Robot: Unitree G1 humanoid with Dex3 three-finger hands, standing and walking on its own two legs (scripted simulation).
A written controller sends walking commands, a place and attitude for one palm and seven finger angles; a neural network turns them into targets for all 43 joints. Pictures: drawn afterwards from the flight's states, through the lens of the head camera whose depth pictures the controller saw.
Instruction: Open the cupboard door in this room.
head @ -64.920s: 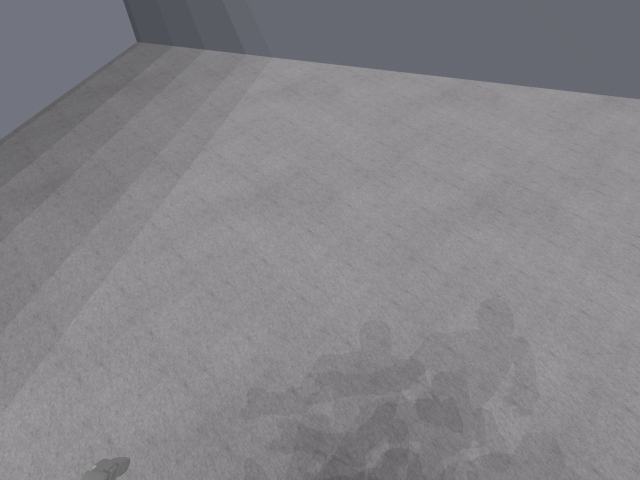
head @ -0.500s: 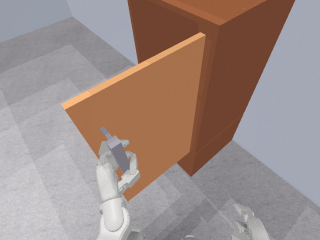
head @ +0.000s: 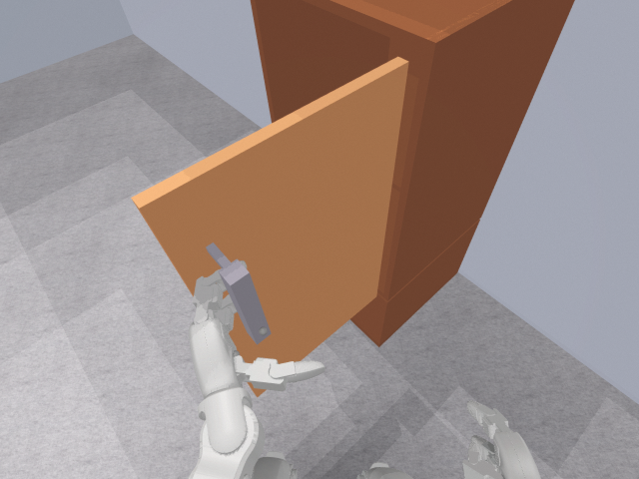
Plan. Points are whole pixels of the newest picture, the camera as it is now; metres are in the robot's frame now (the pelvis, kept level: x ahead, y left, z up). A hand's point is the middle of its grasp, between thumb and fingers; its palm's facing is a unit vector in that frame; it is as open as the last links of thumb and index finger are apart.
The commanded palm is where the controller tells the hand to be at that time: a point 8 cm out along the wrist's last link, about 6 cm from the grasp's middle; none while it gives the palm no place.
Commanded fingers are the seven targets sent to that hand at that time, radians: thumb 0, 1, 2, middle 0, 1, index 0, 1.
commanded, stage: open thumb and fingers to let go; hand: left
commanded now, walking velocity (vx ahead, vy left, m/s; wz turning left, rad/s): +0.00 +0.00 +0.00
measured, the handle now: (238, 295) +0.33 +0.11 +0.05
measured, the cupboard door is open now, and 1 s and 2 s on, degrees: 89 89 89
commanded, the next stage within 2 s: slide the hand sideways off the handle in 0.14 s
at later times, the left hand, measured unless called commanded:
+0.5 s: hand (249, 355) +0.26 +0.09 +0.05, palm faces -0.17 -0.98 +0.04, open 16.3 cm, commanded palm +0.24 +0.13 +0.05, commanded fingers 0.00 -0.50 0.30 -0.15 -0.30 -0.15 -0.30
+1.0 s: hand (209, 391) +0.21 +0.13 +0.06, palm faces -0.08 -1.00 +0.03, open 16.3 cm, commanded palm +0.19 +0.18 +0.05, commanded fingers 0.00 -0.50 0.30 -0.15 -0.30 -0.15 -0.30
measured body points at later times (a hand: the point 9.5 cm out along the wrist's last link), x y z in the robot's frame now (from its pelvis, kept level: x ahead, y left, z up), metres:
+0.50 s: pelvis +0.00 +0.05 +0.00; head +0.05 +0.04 +0.44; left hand +0.26 +0.15 +0.05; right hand +0.16 -0.17 -0.10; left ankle +0.03 +0.15 -0.66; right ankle +0.00 -0.04 -0.66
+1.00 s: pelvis +0.01 +0.07 -0.01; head +0.06 +0.06 +0.43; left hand +0.21 +0.18 +0.06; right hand +0.19 -0.15 -0.09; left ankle +0.03 +0.15 -0.66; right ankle +0.00 -0.04 -0.66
